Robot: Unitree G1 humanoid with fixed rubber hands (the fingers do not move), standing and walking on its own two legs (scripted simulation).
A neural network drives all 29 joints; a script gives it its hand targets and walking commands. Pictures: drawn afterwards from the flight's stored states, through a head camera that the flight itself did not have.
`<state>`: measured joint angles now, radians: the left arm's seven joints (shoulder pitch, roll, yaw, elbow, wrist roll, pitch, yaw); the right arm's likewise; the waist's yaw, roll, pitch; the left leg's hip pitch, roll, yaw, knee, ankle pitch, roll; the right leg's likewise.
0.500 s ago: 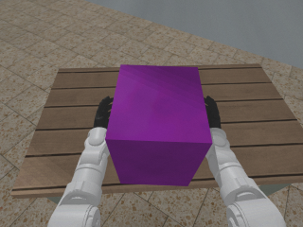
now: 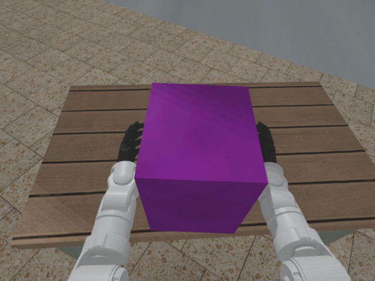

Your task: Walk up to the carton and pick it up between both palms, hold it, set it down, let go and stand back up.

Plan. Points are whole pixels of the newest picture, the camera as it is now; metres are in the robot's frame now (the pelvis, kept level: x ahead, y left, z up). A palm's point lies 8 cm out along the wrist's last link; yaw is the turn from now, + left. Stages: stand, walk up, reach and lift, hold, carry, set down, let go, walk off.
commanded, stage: reach and lift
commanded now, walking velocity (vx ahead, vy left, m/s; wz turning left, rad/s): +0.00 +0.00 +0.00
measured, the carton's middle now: (195, 163) +0.37 +0.02 +0.02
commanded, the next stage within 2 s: none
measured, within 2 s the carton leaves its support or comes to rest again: leaves its support in 0.50 s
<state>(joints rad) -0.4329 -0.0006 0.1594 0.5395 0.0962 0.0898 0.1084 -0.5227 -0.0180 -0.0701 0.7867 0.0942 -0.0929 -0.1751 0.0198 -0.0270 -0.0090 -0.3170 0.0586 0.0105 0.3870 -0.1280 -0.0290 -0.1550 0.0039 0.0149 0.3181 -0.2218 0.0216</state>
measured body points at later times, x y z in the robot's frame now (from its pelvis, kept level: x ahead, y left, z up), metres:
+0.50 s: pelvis +0.01 -0.01 +0.00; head +0.00 +0.01 +0.45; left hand +0.36 +0.16 +0.06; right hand +0.36 -0.15 +0.06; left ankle +0.04 +0.13 -0.75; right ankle -0.04 -0.14 -0.75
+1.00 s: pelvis +0.00 +0.00 +0.00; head -0.01 +0.03 +0.45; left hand +0.37 +0.17 +0.08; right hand +0.37 -0.14 +0.09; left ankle +0.04 +0.13 -0.75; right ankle -0.04 -0.13 -0.75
